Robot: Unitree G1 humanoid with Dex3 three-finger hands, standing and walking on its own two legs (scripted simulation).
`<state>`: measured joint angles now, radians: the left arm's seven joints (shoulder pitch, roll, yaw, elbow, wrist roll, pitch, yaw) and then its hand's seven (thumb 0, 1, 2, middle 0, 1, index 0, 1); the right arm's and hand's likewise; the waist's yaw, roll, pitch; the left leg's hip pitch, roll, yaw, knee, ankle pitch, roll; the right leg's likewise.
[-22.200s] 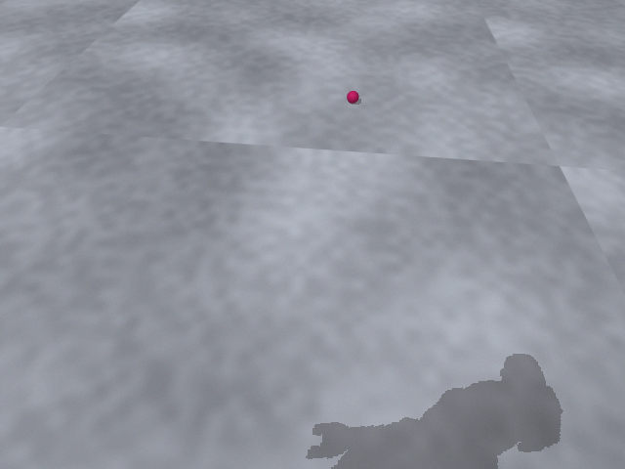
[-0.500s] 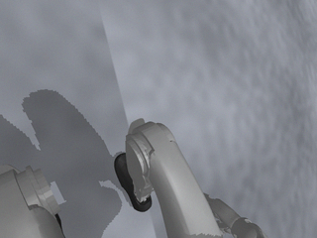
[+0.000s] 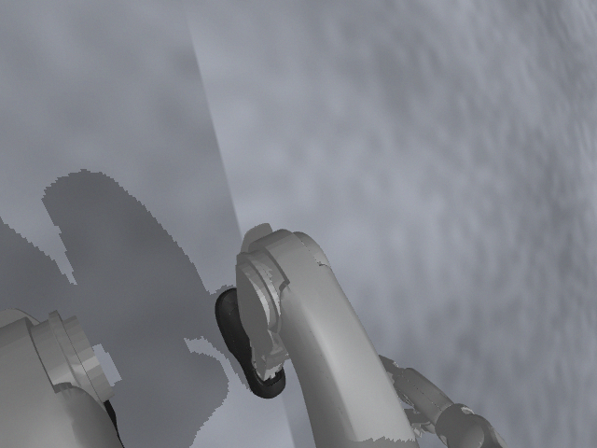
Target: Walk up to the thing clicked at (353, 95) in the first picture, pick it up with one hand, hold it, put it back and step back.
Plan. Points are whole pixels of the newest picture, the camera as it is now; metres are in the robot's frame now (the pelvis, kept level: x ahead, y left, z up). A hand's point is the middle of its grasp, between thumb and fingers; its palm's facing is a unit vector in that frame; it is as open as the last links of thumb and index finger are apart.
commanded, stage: close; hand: left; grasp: from above
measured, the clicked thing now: out of the picture +0.46 +0.37 -0.27
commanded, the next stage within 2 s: settle in 1.12 s
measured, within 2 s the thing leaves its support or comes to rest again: leaves its support in 1.46 s
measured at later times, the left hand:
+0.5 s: hand out of the picture +0.44 +0.36 -0.26, palm faces -0.42 -0.15 -0.90, open 10.4 cm
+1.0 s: hand out of the picture +0.44 +0.36 -0.25, palm faces -0.44 -0.17 -0.88, open 8.8 cm
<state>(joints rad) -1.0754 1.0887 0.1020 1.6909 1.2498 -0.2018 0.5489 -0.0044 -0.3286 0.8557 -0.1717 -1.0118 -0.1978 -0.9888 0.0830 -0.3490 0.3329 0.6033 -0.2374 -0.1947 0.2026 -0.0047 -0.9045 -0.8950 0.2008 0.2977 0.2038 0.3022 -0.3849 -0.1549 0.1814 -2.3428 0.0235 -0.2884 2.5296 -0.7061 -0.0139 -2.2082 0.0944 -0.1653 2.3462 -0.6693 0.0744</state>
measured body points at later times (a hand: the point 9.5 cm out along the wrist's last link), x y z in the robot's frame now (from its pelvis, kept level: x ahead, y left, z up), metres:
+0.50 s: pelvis +0.00 +0.00 +0.00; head +0.28 +0.14 +0.31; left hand +0.46 +0.36 -0.21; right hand +0.07 -0.25 -0.05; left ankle +0.06 +0.13 -0.28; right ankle +0.12 -0.12 -0.28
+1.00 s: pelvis +0.00 +0.00 +0.00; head +0.28 +0.14 +0.32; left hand +0.46 +0.36 -0.20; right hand +0.07 -0.26 -0.05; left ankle +0.06 +0.13 -0.28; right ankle +0.12 -0.12 -0.28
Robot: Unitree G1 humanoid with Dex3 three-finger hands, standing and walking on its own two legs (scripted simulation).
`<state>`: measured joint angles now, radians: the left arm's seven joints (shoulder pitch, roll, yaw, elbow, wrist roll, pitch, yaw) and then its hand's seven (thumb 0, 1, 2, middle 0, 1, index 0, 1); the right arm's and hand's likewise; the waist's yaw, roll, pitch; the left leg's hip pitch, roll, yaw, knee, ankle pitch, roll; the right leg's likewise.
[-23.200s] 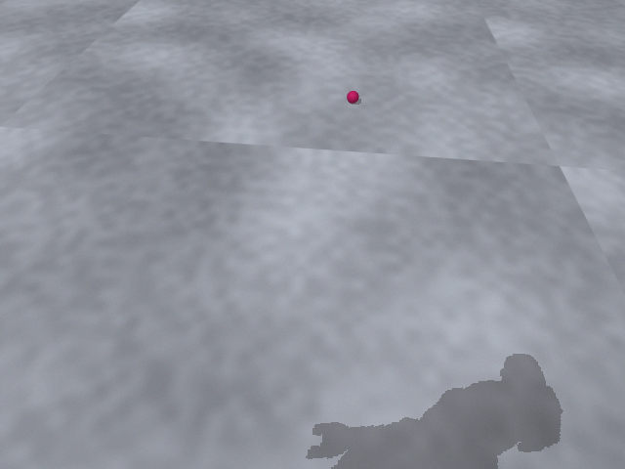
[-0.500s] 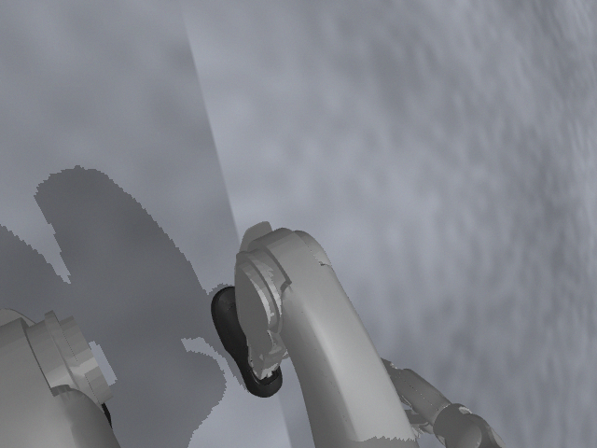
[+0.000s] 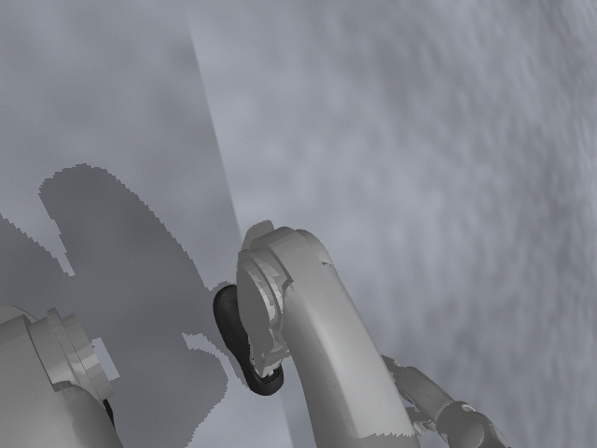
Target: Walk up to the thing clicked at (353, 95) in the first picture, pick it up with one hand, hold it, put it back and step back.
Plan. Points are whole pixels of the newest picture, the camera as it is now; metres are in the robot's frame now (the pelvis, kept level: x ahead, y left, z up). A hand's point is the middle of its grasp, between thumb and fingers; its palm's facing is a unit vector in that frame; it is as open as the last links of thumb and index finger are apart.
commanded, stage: close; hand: left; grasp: from above
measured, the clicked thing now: out of the picture +0.46 +0.37 -0.27
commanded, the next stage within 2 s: settle in 0.12 s
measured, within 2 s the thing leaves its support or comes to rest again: leaves its support in 0.46 s
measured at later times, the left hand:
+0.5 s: hand out of the picture +0.45 +0.36 -0.24, palm faces -0.40 -0.16 -0.90, open 8.7 cm
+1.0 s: hand out of the picture +0.45 +0.38 -0.15, palm faces -0.43 -0.12 -0.90, open 8.6 cm
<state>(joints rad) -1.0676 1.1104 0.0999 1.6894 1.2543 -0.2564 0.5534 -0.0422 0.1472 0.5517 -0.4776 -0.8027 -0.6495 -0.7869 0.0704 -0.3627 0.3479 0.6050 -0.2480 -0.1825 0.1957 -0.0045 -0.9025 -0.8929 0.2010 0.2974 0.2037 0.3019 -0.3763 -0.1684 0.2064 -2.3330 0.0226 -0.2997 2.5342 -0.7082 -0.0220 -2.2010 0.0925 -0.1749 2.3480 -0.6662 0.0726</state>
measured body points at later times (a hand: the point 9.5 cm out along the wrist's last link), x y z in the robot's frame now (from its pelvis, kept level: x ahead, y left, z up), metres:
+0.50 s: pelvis +0.00 +0.00 +0.00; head +0.28 +0.14 +0.32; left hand +0.47 +0.37 -0.19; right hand +0.06 -0.25 -0.05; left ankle +0.06 +0.13 -0.28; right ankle +0.12 -0.12 -0.28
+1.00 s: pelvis +0.00 +0.00 +0.01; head +0.24 +0.12 +0.37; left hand +0.46 +0.39 -0.10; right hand +0.11 -0.26 -0.07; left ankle +0.06 +0.13 -0.28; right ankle +0.12 -0.12 -0.28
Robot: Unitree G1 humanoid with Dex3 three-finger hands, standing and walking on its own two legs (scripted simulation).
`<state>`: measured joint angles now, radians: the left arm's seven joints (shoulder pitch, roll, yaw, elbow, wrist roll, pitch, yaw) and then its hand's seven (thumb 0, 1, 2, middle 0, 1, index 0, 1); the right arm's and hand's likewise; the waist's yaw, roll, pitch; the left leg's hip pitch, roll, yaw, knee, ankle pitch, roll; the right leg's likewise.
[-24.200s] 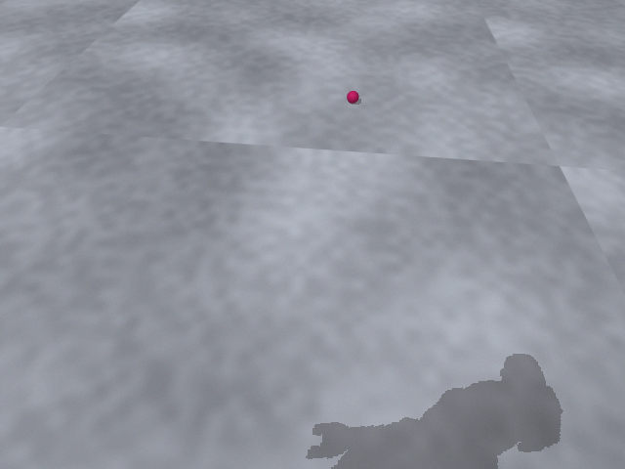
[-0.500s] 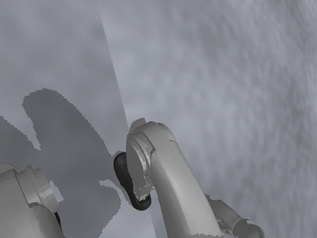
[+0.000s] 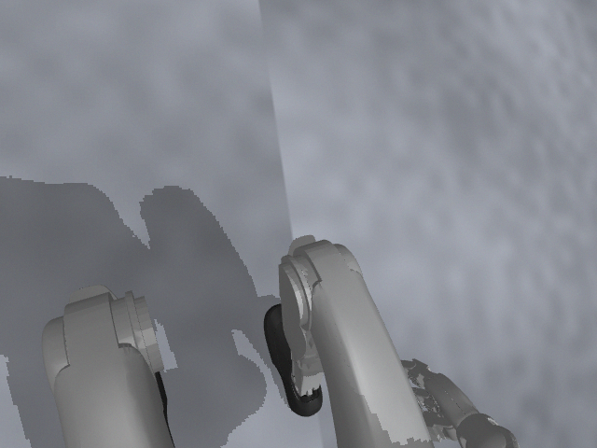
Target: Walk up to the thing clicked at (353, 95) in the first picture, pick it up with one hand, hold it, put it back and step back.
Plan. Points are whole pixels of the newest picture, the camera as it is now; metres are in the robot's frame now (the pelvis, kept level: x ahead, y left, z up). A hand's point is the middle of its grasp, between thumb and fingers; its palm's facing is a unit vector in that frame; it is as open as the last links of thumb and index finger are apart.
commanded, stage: settle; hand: left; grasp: from above
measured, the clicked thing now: out of the picture +0.48 +0.37 -0.19
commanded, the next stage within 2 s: lift in 0.16 s
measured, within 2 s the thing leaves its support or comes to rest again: neither
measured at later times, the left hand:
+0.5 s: hand out of the picture +0.45 +0.35 -0.11, palm faces -0.45 -0.11 -0.89, open 8.7 cm
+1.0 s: hand out of the picture +0.38 +0.34 +0.05, palm faces -0.42 -0.13 -0.90, open 8.7 cm
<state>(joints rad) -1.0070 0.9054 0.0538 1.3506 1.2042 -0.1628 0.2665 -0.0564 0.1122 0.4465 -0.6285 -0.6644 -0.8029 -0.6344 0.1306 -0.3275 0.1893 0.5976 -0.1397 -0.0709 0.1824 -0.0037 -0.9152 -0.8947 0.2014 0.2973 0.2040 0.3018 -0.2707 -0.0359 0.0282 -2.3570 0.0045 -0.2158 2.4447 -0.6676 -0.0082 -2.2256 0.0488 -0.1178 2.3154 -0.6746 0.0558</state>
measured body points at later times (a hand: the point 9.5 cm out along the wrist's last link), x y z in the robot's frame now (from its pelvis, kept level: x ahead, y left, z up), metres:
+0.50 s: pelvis -0.01 +0.00 +0.03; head +0.23 +0.09 +0.40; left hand +0.47 +0.35 -0.06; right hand +0.06 -0.27 -0.06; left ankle +0.07 +0.13 -0.29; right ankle +0.11 -0.13 -0.29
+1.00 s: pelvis -0.01 +0.00 +0.14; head +0.17 +0.06 +0.55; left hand +0.39 +0.35 +0.10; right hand +0.14 -0.25 +0.02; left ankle +0.07 +0.13 -0.29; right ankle +0.11 -0.13 -0.29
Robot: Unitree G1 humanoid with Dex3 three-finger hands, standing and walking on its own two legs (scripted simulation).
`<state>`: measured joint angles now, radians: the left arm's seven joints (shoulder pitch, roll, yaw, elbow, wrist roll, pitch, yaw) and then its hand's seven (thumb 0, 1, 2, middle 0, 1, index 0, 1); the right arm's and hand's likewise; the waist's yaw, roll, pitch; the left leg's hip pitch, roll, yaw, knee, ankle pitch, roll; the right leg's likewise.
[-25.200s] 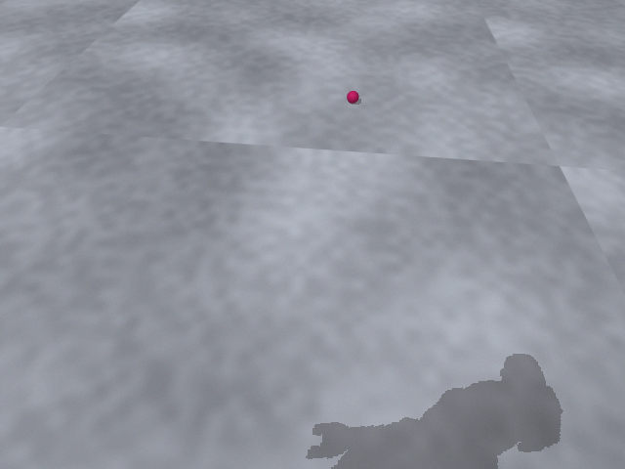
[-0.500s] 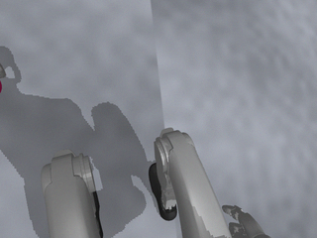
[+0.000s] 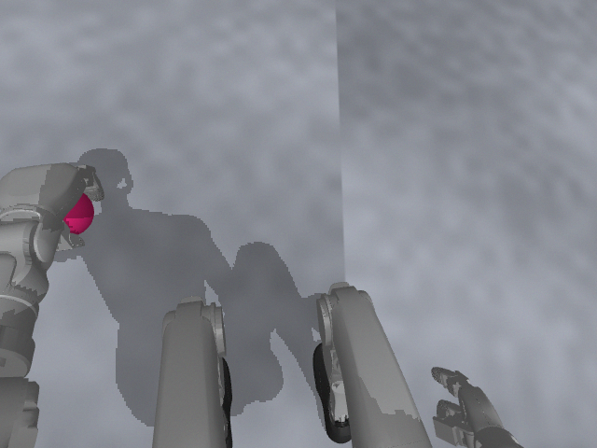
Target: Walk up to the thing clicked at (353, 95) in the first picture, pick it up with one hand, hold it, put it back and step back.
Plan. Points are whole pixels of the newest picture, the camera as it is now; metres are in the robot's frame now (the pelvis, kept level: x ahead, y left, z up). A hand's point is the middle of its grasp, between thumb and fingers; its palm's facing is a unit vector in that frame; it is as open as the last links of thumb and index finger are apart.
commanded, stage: lift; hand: left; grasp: from above
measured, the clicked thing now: (64, 212) +0.45 +0.30 -0.11
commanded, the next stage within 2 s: hold in 0.96 s
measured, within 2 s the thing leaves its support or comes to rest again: neither
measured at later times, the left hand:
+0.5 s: hand out of the picture +0.36 +0.26 +0.11, palm faces -0.45 -0.09 -0.89, open 8.6 cm
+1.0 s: hand out of the picture +0.39 +0.24 +0.20, palm faces -0.44 -0.10 -0.90, open 8.6 cm
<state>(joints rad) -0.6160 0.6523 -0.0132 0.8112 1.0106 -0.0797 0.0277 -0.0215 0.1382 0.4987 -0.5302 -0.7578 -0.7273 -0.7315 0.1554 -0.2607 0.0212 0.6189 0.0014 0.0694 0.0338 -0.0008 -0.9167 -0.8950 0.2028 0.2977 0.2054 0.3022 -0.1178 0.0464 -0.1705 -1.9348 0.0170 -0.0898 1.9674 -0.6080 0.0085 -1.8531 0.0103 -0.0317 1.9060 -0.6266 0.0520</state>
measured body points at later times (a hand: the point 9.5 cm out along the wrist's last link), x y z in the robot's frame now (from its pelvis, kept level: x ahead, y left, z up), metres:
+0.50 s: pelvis +0.03 -0.01 +0.18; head +0.12 +0.01 +0.62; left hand +0.38 +0.26 +0.16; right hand +0.15 -0.26 +0.06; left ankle +0.09 +0.12 -0.43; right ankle +0.10 -0.14 -0.43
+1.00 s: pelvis +0.07 +0.00 +0.27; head +0.13 -0.01 +0.71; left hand +0.41 +0.24 +0.25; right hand +0.17 -0.26 +0.14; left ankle +0.09 +0.12 -0.43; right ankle +0.10 -0.14 -0.43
